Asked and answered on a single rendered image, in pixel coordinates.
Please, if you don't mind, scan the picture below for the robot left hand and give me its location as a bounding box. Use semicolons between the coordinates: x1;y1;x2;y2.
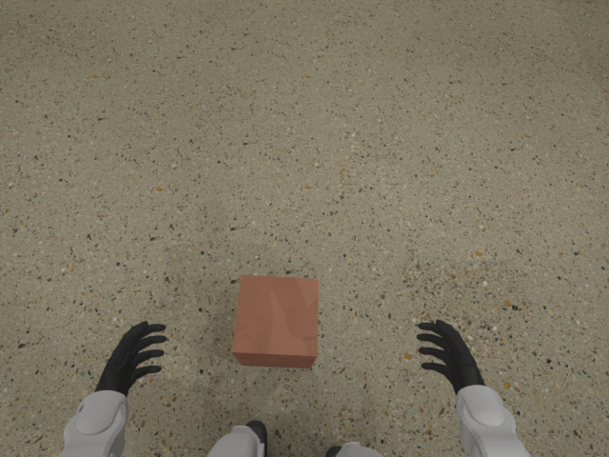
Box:
94;321;167;397

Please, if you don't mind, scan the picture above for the left robot foot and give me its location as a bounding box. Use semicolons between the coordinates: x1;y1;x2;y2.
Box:
246;421;267;457

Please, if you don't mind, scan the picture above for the robot left forearm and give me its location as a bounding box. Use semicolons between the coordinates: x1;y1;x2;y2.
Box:
58;390;128;457

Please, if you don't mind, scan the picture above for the carton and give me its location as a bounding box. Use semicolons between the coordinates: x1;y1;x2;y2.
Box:
231;275;319;368

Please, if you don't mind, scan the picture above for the left robot shin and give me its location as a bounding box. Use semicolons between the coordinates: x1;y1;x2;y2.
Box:
230;426;259;439

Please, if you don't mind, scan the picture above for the robot right forearm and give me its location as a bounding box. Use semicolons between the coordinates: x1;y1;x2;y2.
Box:
456;385;531;457

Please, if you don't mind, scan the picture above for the robot right hand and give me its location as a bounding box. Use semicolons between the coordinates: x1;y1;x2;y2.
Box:
417;320;485;395

